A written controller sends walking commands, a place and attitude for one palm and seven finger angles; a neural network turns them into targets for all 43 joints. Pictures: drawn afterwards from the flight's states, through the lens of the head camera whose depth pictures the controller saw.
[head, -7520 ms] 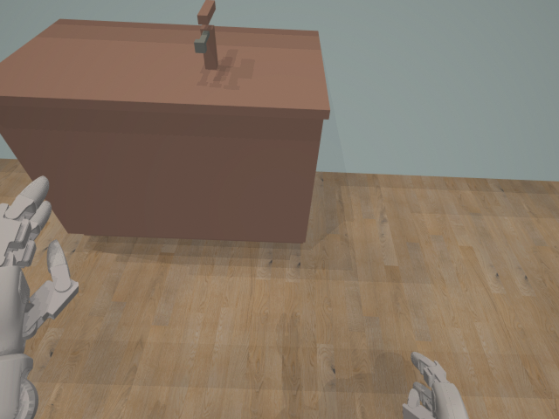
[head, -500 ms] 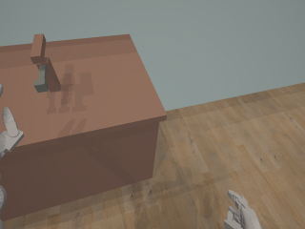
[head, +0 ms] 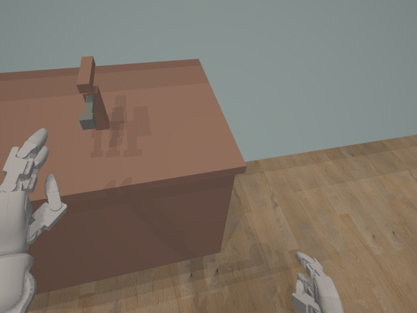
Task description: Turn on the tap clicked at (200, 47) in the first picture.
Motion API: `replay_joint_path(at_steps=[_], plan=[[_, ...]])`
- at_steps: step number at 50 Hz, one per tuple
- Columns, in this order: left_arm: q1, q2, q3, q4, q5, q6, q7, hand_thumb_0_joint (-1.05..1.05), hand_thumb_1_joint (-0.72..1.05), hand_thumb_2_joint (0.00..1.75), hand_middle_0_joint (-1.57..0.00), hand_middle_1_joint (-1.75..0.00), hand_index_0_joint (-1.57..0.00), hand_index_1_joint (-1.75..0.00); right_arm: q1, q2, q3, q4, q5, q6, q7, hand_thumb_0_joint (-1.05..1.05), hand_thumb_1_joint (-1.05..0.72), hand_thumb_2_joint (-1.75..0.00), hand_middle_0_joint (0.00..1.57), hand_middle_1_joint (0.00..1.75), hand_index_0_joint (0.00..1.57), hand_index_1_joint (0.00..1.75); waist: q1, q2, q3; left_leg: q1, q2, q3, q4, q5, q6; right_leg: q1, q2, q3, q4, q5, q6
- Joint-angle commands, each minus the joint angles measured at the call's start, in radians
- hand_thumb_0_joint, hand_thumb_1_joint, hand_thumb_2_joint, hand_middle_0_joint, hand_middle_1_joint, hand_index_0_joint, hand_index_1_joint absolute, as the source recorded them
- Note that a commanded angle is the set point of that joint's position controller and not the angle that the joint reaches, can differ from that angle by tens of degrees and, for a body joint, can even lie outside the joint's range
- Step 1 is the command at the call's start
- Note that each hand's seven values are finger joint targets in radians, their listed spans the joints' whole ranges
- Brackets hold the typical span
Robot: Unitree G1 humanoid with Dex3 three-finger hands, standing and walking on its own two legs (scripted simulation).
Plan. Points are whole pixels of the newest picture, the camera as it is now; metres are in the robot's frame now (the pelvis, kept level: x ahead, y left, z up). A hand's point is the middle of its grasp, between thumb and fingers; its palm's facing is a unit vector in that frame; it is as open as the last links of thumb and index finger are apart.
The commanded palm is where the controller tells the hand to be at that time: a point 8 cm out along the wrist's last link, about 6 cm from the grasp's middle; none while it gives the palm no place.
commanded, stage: look again from close up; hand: left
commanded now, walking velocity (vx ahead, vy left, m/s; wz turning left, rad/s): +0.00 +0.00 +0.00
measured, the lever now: (88, 121) +0.47 +0.34 +0.09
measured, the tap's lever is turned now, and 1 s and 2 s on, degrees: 0 0 0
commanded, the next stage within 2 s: shuffle to correct the standing spot in 0.28 s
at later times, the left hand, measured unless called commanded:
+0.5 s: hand (95, 188) +0.26 +0.21 +0.15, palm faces +0.35 -0.85 -0.40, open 7.4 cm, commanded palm +0.20 +0.25 +0.17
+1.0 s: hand (100, 157) +0.31 +0.22 +0.16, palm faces +0.31 -0.84 -0.44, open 7.4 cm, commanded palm +0.24 +0.28 +0.17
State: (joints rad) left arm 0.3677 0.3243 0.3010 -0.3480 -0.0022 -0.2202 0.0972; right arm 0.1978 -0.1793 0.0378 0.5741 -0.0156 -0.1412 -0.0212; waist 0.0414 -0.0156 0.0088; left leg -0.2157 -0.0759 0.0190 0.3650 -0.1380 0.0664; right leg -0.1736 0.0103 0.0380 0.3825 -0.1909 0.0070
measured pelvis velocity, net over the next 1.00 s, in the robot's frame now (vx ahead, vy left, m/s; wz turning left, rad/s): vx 0.08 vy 0.00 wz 0.00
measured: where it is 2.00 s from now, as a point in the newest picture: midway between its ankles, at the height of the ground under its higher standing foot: outside the picture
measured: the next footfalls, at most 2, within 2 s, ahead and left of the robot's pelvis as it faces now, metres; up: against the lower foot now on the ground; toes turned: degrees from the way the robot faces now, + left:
left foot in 1.22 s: +0.20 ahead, +0.17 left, +0.00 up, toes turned -3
right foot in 1.38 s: +0.15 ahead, -0.05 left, +0.00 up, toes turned -5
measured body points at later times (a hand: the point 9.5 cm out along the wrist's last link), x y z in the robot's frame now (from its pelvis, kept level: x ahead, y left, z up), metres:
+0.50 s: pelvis +0.04 -0.03 +0.00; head +0.06 -0.04 +0.45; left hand +0.23 +0.25 +0.17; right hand +0.22 -0.26 -0.08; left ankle +0.04 +0.06 -0.74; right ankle +0.01 -0.13 -0.74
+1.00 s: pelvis +0.08 +0.00 -0.02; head +0.10 -0.01 +0.43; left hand +0.28 +0.26 +0.19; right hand +0.24 -0.23 -0.11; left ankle +0.04 +0.07 -0.71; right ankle +0.06 -0.10 -0.74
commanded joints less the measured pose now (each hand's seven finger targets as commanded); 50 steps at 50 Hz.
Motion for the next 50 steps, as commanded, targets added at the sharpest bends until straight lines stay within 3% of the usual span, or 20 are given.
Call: replay_joint_path(at_steps=[1,7,10,15,22,25,30,33,34,37,39,40,41,43,45,46,47,48,49,50], plan=[[-0.173,0.190,0.123,-0.264,-0.005,-0.059,0.016,0.00,0.90,0.90,-0.20,-0.30,-0.20,-0.30,-0.101,-0.133,-0.049,-0.164,0.002,-0.043,-0.017,0.00,-0.90,-0.90,0.20,0.30,0.20,0.30,-0.013,0.074,-0.052,-0.039,0.130,-0.132,-0.133,-0.270,-0.063,0.020,-0.010,0.031,-0.091,-0.085,-0.030],[-0.107,0.184,0.115,-0.316,-0.021,-0.061,0.016,0.00,0.90,0.90,-0.20,-0.30,-0.20,-0.30,-0.081,-0.139,-0.055,-0.160,0.003,-0.048,-0.015,0.00,-0.90,-0.90,0.20,0.30,0.20,0.30,-0.017,0.115,-0.159,0.097,0.096,-0.088,-0.036,0.045,-0.069,0.041,-0.012,0.022,-0.088,0.105,-0.031],[-0.025,0.188,0.135,-0.286,-0.032,-0.048,0.016,0.00,0.90,0.90,-0.20,-0.30,-0.20,-0.30,-0.073,-0.139,-0.057,-0.158,0.005,-0.037,-0.016,0.00,-0.90,-0.90,0.20,0.30,0.20,0.30,-0.015,0.085,-0.189,0.127,0.091,-0.072,0.005,0.216,-0.073,0.064,-0.018,0.010,-0.074,0.230,-0.029],[0.043,0.195,0.155,-0.259,-0.052,-0.031,0.012,0.00,0.90,0.90,-0.20,-0.30,-0.20,-0.30,-0.078,-0.143,-0.060,-0.164,0.016,-0.007,-0.020,0.00,-0.90,-0.90,0.20,0.30,0.20,0.30,-0.019,0.042,-0.191,0.137,0.090,-0.056,0.039,0.346,-0.071,0.077,-0.027,-0.001,-0.061,0.366,-0.022],[0.042,0.213,0.158,-0.268,-0.063,-0.023,0.014,0.00,0.90,0.90,-0.20,-0.30,-0.20,-0.30,-0.092,-0.148,-0.066,-0.168,0.018,0.016,-0.027,0.00,-0.90,-0.90,0.20,0.30,0.20,0.30,-0.023,0.016,-0.192,0.117,0.083,-0.037,0.070,0.229,-0.045,0.086,-0.053,0.026,-0.058,0.360,-0.021],[0.017,0.205,0.139,-0.272,-0.066,-0.020,0.017,0.00,0.90,0.90,-0.20,-0.30,-0.20,-0.30,-0.098,-0.150,-0.072,-0.165,0.013,0.019,-0.029,0.00,-0.90,-0.90,0.20,0.30,0.20,0.30,-0.029,0.017,-0.155,0.064,0.068,-0.029,0.101,0.062,-0.032,0.058,-0.086,0.085,-0.071,0.208,-0.036],[-0.032,0.210,0.133,-0.261,-0.060,-0.027,0.022,0.00,0.90,0.90,-0.20,-0.30,-0.20,-0.30,-0.097,-0.151,-0.075,-0.156,0.013,0.026,-0.028,0.00,-0.90,-0.90,0.20,0.30,0.20,0.30,-0.034,-0.024,-0.065,-0.028,0.058,-0.028,0.183,-0.061,-0.027,-0.006,-0.157,0.182,-0.100,0.005,-0.086],[-0.059,0.215,0.136,-0.261,-0.057,-0.033,0.024,0.00,0.90,0.90,-0.20,-0.30,-0.20,-0.30,-0.089,-0.157,-0.078,-0.151,0.016,0.028,-0.025,0.00,-0.90,-0.90,0.20,0.30,0.20,0.30,-0.037,-0.020,-0.064,0.002,0.067,-0.030,0.159,-0.017,-0.024,-0.015,-0.143,0.149,-0.028,0.053,-0.092],[-0.073,0.223,0.144,-0.270,-0.059,-0.036,0.023,0.00,0.90,0.90,-0.20,-0.30,-0.20,-0.30,-0.098,-0.159,-0.078,-0.150,0.017,0.029,-0.026,0.00,-0.90,-0.90,0.20,0.30,0.20,0.30,-0.042,0.045,-0.061,0.045,0.079,-0.045,0.135,0.012,-0.022,-0.053,-0.119,0.126,0.013,0.065,-0.084],[-0.072,0.225,0.145,-0.310,-0.053,-0.046,0.023,0.00,0.90,0.90,-0.20,-0.30,-0.20,-0.30,-0.091,-0.167,-0.075,-0.163,0.020,0.030,-0.026,0.00,-0.90,-0.90,0.20,0.30,0.20,0.30,-0.041,0.160,-0.114,0.135,0.187,-0.206,0.059,0.135,0.029,-0.120,-0.009,-0.011,0.252,0.072,-0.040],[-0.090,0.231,0.143,-0.356,-0.053,-0.055,0.021,0.00,0.90,0.90,-0.20,-0.30,-0.20,-0.30,-0.087,-0.156,-0.073,-0.170,0.016,0.018,-0.025,0.00,-0.90,-0.90,0.20,0.30,0.20,0.30,-0.046,0.226,-0.099,0.211,0.255,-0.300,0.005,0.234,0.063,-0.252,0.004,-0.054,0.373,-0.173,-0.027],[-0.074,0.222,0.136,-0.357,-0.049,-0.055,0.021,0.00,0.90,0.90,-0.20,-0.30,-0.20,-0.30,-0.070,-0.154,-0.076,-0.166,0.010,0.010,-0.019,0.00,-0.90,-0.90,0.20,0.30,0.20,0.30,-0.048,0.215,-0.085,0.223,0.283,-0.327,-0.012,0.274,0.077,-0.296,0.006,-0.061,0.418,-0.262,-0.030],[-0.043,0.222,0.143,-0.351,-0.046,-0.053,0.022,0.00,0.90,0.90,-0.20,-0.30,-0.20,-0.30,-0.062,-0.155,-0.077,-0.164,0.006,0.004,-0.015,0.00,-0.90,-0.90,0.20,0.30,0.20,0.30,-0.045,0.199,-0.076,0.209,0.296,-0.326,-0.010,0.313,0.088,-0.298,-0.007,-0.062,0.420,-0.286,-0.034],[0.008,0.216,0.153,-0.341,-0.041,-0.049,0.025,0.00,0.90,0.90,-0.20,-0.30,-0.20,-0.30,-0.055,-0.161,-0.080,-0.167,0.009,0.000,-0.007,0.00,-0.90,-0.90,0.20,0.30,0.20,0.30,-0.037,0.158,-0.082,0.147,0.264,-0.235,0.039,0.383,0.067,-0.210,-0.019,-0.093,0.315,-0.241,-0.040],[0.062,0.220,0.177,-0.315,-0.044,-0.051,0.029,0.00,0.90,0.90,-0.20,-0.30,-0.20,-0.30,-0.065,-0.158,-0.075,-0.168,0.016,0.007,-0.002,0.00,-0.90,-0.90,0.20,0.30,0.20,0.30,-0.022,0.123,-0.121,-0.003,0.209,-0.131,0.141,0.338,0.019,0.010,-0.027,-0.116,0.118,-0.067,-0.050],[0.098,0.235,0.205,-0.286,-0.044,-0.053,0.034,0.00,0.90,0.90,-0.20,-0.30,-0.20,-0.30,-0.073,-0.156,-0.077,-0.169,0.021,0.016,-0.003,0.00,-0.90,-0.90,0.20,0.30,0.20,0.30,-0.004,0.040,-0.161,-0.179,0.174,-0.090,0.279,0.256,0.004,0.233,-0.064,-0.059,0.066,0.106,-0.074],[0.105,0.253,0.217,-0.285,-0.050,-0.055,0.034,0.00,0.90,0.90,-0.20,-0.30,-0.20,-0.30,-0.062,-0.145,-0.085,-0.176,0.026,0.020,-0.002,0.00,-0.90,-0.90,0.20,0.30,0.20,0.30,-0.008,-0.159,-0.213,-0.356,0.072,-0.004,0.543,0.108,-0.027,0.384,-0.232,0.193,0.044,0.228,-0.164],[0.084,0.257,0.237,-0.280,-0.071,-0.063,0.032,0.00,0.90,0.90,-0.20,-0.30,-0.20,-0.30,-0.062,-0.157,-0.100,-0.182,0.026,0.015,0.002,0.00,-0.90,-0.90,0.20,0.30,0.20,0.30,-0.020,-0.251,-0.176,-0.488,0.022,0.008,0.779,-0.287,-0.051,0.347,-0.429,0.455,-0.035,0.302,-0.272],[0.085,0.216,0.212,-0.249,-0.076,-0.063,0.029,0.00,0.90,0.90,-0.20,-0.30,-0.20,-0.30,-0.049,-0.178,-0.105,-0.165,0.025,0.020,0.010,0.00,-0.90,-0.90,0.20,0.30,0.20,0.30,-0.035,-0.192,-0.113,-0.510,0.062,-0.088,0.870,-0.337,-0.063,0.243,-0.461,0.468,-0.063,0.224,-0.285],[0.091,0.221,0.214,-0.275,-0.070,-0.071,0.030,0.00,0.90,0.90,-0.20,-0.30,-0.20,-0.30,-0.054,-0.180,-0.108,-0.163,0.029,0.026,0.014,0.00,-0.90,-0.90,0.20,0.30,0.20,0.30,-0.027,-0.129,-0.057,-0.531,0.113,-0.142,0.878,-0.340,-0.060,0.169,-0.458,0.460,-0.054,0.196,-0.291]])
